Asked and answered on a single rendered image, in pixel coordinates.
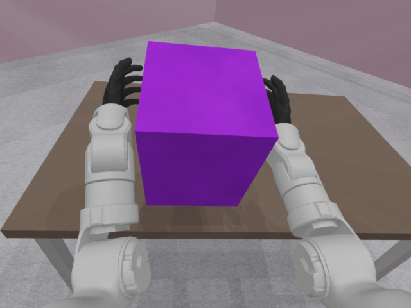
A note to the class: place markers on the robot right hand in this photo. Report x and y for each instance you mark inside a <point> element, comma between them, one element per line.
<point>278,99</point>

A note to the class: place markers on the table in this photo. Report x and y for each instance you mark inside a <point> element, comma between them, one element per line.
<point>361,172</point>

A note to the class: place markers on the robot right forearm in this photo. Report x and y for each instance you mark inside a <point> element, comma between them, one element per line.
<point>310,211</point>

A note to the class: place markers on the robot left forearm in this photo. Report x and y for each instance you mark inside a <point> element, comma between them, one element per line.
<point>109,177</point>

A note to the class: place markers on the robot left hand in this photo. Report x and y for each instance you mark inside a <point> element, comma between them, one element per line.
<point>115,91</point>

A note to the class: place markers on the carton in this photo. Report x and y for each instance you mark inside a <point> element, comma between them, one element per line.
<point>204,124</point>

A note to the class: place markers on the robot left upper arm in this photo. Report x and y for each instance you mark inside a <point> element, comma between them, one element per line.
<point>108,273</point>

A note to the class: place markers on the robot right upper arm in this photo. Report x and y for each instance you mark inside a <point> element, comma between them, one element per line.
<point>337,270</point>

